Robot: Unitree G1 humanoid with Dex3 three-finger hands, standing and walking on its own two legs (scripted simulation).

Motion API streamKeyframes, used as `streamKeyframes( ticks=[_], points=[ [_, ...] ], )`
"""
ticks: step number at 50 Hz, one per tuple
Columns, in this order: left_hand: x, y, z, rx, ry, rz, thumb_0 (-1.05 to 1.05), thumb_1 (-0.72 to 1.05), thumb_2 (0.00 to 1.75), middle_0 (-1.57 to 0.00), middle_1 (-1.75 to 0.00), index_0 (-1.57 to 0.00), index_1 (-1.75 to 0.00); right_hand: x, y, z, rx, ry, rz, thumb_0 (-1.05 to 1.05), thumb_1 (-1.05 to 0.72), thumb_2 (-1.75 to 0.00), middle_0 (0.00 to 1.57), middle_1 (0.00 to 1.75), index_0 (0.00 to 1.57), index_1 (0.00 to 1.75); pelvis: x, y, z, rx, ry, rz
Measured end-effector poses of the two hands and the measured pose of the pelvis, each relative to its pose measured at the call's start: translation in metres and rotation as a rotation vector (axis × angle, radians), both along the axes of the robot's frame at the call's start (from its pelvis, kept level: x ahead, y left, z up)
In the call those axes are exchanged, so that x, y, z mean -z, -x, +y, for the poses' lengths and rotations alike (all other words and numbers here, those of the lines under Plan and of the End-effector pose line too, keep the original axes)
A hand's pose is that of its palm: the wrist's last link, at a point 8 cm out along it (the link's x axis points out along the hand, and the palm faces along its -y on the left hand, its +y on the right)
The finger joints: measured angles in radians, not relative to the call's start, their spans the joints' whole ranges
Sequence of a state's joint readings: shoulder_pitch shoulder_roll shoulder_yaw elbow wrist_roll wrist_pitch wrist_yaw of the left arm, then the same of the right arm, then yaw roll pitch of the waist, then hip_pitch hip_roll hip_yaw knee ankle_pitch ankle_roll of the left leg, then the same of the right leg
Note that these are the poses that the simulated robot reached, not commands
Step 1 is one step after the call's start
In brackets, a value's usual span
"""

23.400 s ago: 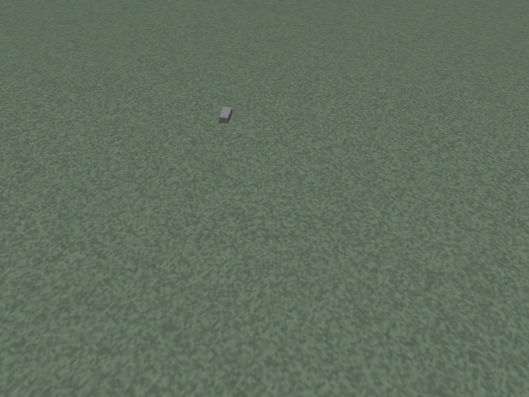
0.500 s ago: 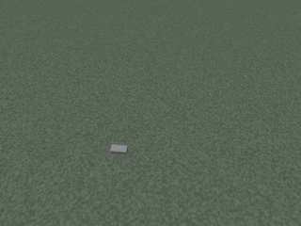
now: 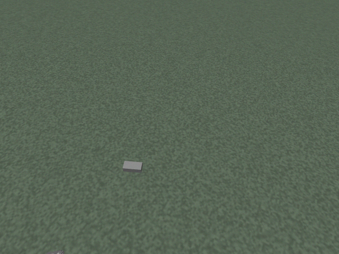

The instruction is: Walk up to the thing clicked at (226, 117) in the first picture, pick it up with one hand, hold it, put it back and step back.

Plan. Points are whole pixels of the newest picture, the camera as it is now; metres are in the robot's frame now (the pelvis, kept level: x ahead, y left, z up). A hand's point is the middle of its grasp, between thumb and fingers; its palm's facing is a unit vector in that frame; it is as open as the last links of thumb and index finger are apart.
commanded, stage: stand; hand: left
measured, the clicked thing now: (132, 166) +0.77 +0.24 -0.76
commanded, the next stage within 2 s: walk up in 0.96 s
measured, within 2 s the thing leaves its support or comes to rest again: neither
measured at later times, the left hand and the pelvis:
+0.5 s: hand out of the picture +0.05 +0.26 -0.15, palm faces -0.04 -0.94 -0.34, open 7.4 cm; pelvis -0.02 +0.00 +0.01, yaw +0 degrees
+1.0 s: hand out of the picture +0.07 +0.25 -0.15, palm faces -0.04 -0.94 -0.33, open 7.4 cm; pelvis -0.01 +0.00 +0.01, yaw +0 degrees
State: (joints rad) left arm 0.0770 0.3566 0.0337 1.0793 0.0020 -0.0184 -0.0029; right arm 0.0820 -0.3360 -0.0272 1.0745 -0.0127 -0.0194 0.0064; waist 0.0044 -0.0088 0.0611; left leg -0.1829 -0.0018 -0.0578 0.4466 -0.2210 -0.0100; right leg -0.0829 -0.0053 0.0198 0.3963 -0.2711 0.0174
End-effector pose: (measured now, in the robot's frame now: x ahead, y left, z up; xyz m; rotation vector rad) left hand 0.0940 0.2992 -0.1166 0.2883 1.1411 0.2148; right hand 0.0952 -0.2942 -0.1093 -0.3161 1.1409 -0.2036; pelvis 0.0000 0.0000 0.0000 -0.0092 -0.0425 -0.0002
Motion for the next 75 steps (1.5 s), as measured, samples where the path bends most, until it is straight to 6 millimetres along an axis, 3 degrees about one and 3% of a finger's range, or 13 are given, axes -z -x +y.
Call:
streamKeyframes(
  ticks=[9, 25, 34, 51, 56, 61, 64, 67, 75],
  points=[
    [-0.001, 0.016, -0.002, 0.015, 0.005, 0.052, 0.01, 0.90, 0.90, -0.20, -0.29, -0.20, -0.30, -0.002, 0.005, 0.002, 0.009, -0.008, -0.004, 0.00, -0.91, -0.90, 0.20, 0.30, 0.21, 0.30, -0.004, 0.007, 0.003, 0.009, -0.003, -0.009],
    [-0.001, 0.051, 0.002, 0.022, -0.009, 0.116, 0.01, 0.90, 0.90, -0.20, -0.29, -0.20, -0.30, 0.006, 0.055, -0.002, 0.045, -0.019, 0.104, 0.00, -0.91, -0.90, 0.20, 0.30, 0.21, 0.30, -0.006, 0.020, 0.003, 0.008, -0.005, -0.001],
    [0.001, 0.051, 0.001, 0.029, -0.007, 0.132, 0.01, 0.90, 0.90, -0.20, -0.29, -0.20, -0.30, 0.008, 0.068, -0.004, 0.059, -0.016, 0.142, 0.00, -0.91, -0.90, 0.20, 0.30, 0.21, 0.30, -0.005, 0.018, 0.002, 0.009, -0.007, 0.007],
    [-0.006, 0.030, -0.001, 0.040, 0.001, 0.056, 0.01, 0.90, 0.90, -0.20, -0.29, -0.20, -0.30, 0.003, 0.045, -0.006, 0.031, -0.025, 0.073, 0.00, -0.91, -0.90, 0.20, 0.30, 0.21, 0.30, -0.005, 0.010, 0.000, 0.008, -0.005, 0.009],
    [-0.005, 0.042, 0.019, -0.003, -0.017, 0.044, 0.01, 0.90, 0.90, -0.21, -0.30, -0.21, -0.30, 0.002, 0.029, -0.014, 0.001, 0.011, 0.074, 0.00, -0.91, -0.90, 0.20, 0.30, 0.21, 0.30, 0.001, -0.005, 0.008, -0.003, 0.010, 0.009],
    [0.006, 0.052, 0.052, -0.033, -0.029, 0.131, 0.01, 0.90, 0.90, -0.21, -0.30, -0.21, -0.30, -0.004, -0.002, -0.004, -0.014, 0.048, 0.037, 0.00, -0.91, -0.90, 0.20, 0.30, 0.21, 0.30, 0.009, -0.031, 0.028, -0.008, 0.013, -0.006],
    [0.011, 0.041, 0.064, -0.024, -0.036, 0.179, 0.01, 0.90, 0.90, -0.20, -0.29, -0.20, -0.30, -0.009, -0.012, 0.004, 0.004, 0.059, -0.007, 0.00, -0.91, -0.90, 0.20, 0.30, 0.21, 0.30, 0.011, -0.046, 0.036, 0.009, -0.005, -0.009],
    [0.007, 0.017, 0.067, 0.003, -0.031, 0.170, 0.01, 0.90, 0.90, -0.20, -0.29, -0.20, -0.30, -0.015, -0.014, 0.011, 0.026, 0.054, -0.001, 0.00, -0.91, -0.90, 0.20, 0.30, 0.21, 0.30, 0.005, -0.062, 0.039, 0.017, -0.008, -0.011],
    [-0.008, -0.074, 0.057, 0.097, -0.024, 0.093, 0.01, 0.90, 0.90, -0.20, -0.29, -0.20, -0.30, -0.010, -0.026, 0.013, 0.059, 0.020, 0.050, 0.00, -0.90, -0.90, 0.20, 0.30, 0.21, 0.30, 0.001, -0.112, 0.036, 0.034, -0.018, -0.019]
  ],
)
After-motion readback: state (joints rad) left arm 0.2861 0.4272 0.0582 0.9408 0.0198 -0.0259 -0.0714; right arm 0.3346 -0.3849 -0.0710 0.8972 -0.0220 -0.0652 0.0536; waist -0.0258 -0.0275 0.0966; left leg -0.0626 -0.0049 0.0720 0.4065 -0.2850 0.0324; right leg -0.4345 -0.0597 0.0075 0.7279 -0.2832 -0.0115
